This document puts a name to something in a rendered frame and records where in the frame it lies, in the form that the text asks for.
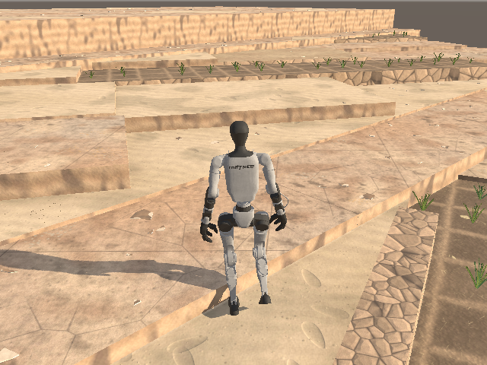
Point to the robot left forearm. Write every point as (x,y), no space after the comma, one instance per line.
(208,208)

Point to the robot right forearm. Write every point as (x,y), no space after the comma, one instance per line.
(277,202)

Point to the robot right upper arm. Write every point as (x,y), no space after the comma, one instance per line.
(269,173)

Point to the robot left upper arm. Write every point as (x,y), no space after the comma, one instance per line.
(217,162)

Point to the robot right hand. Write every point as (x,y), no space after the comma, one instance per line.
(281,218)

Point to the right robot shin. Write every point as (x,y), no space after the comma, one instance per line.
(262,272)

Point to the robot left hand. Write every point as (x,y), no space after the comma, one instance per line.
(204,231)

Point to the robot shin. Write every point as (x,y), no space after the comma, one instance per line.
(231,278)
(262,272)

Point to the left robot shin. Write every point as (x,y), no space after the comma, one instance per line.
(231,278)

